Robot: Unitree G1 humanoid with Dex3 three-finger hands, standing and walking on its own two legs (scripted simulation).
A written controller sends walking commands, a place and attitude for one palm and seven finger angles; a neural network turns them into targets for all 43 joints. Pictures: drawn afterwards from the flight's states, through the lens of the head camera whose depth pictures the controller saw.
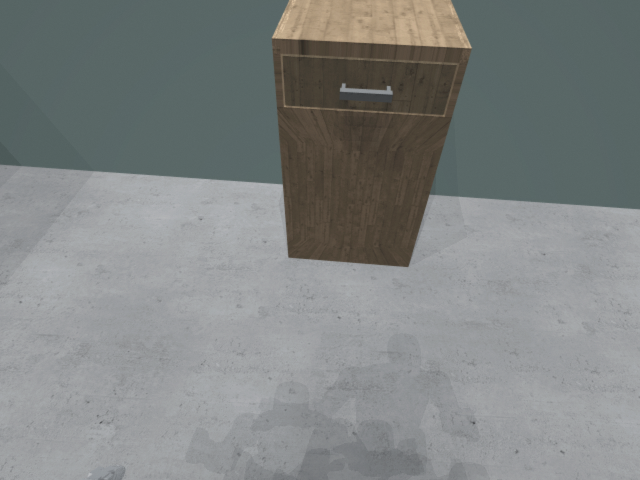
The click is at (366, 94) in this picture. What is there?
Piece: drawer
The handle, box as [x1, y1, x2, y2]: [339, 83, 392, 102]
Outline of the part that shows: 340,88 339,99 391,102 392,91 390,90 390,86 387,86 385,90 345,88 345,84 342,83 342,87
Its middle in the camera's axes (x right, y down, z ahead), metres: +0.12 -0.39 +1.03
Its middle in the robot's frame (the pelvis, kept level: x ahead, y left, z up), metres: +1.04 -0.06 -0.01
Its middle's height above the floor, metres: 0.76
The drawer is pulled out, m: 0.00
